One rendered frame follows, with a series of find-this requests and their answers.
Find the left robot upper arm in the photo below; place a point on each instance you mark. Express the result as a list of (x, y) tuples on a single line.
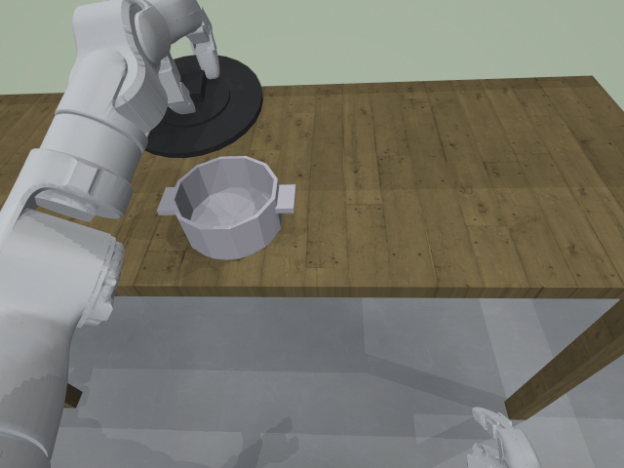
[(55, 276)]

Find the right robot hand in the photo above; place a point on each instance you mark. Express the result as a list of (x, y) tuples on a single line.
[(514, 448)]

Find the pot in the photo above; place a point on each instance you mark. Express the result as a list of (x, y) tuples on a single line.
[(230, 207)]

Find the left robot forearm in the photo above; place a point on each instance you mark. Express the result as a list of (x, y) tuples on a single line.
[(113, 100)]

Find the knob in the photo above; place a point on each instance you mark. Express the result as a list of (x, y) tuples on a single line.
[(195, 81)]

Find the lid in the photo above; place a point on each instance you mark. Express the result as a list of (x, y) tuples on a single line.
[(231, 106)]

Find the left robot hand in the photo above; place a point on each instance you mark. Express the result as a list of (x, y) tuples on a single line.
[(186, 18)]

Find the table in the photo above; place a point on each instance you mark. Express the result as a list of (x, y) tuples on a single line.
[(483, 188)]

